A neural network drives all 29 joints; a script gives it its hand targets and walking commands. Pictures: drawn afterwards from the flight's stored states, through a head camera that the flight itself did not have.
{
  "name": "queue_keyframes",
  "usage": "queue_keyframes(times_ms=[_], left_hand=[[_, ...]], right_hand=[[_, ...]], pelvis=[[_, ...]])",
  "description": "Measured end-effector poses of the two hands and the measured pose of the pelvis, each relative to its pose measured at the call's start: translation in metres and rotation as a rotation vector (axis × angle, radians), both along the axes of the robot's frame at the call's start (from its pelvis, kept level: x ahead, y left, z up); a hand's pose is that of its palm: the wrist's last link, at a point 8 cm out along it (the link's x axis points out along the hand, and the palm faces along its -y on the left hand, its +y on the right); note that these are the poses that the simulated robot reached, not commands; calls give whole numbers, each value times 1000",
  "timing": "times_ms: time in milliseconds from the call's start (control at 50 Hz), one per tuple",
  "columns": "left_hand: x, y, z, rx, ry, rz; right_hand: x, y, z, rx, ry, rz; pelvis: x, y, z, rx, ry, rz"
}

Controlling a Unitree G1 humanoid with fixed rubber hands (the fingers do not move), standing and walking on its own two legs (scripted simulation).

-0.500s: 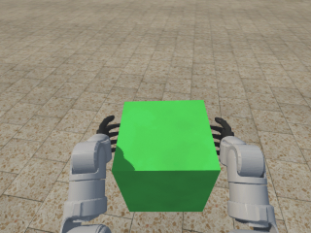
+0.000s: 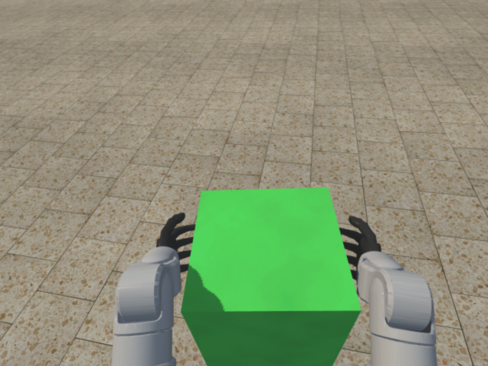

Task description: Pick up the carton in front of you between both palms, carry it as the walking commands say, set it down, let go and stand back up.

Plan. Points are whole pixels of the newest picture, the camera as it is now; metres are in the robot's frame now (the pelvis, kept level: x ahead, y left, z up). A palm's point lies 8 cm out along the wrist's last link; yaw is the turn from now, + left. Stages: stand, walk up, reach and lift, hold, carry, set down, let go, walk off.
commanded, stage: carry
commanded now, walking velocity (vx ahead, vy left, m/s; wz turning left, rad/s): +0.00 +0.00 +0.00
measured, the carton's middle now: (266, 282) +0.27 +0.00 +0.00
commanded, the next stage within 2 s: none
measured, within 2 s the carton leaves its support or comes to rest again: neither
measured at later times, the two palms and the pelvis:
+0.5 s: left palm (165, 225) +0.33 +0.16 +0.09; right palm (346, 225) +0.33 -0.14 +0.09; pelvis +0.07 +0.01 +0.00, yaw +0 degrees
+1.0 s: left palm (165, 172) +0.45 +0.19 +0.10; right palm (320, 165) +0.46 -0.11 +0.10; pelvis +0.19 +0.03 +0.00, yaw +0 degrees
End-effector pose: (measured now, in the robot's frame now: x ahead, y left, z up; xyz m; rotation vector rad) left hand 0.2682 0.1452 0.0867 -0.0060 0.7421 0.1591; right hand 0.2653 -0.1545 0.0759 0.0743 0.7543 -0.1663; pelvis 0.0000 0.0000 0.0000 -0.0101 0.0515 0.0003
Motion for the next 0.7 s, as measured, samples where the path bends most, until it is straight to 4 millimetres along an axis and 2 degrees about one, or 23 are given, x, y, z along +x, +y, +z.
queue_keyframes(times_ms=[80,200,260,420,560,620,700], left_hand=[[15,5,0,-12,2,14],[47,11,14,-33,-70,17],[58,14,15,-37,-78,16],[66,17,3,-34,-33,8],[63,18,4,-31,-43,3],[69,16,7,-27,-49,5],[87,10,7,-15,-46,6]], right_hand=[[19,5,2,-14,2,17],[52,11,22,-34,-70,20],[63,13,24,-35,-77,17],[68,17,11,-35,-32,13],[65,18,12,-37,-43,14],[71,16,14,-35,-49,18],[89,10,10,-22,-46,18]], pelvis=[[20,1,4,1,-8,-2],[52,5,2,1,3,1],[62,7,1,3,11,1],[71,13,-3,3,10,1],[74,14,-4,5,-15,-5],[84,12,-4,11,-20,-7],[101,7,-7,3,-20,0]])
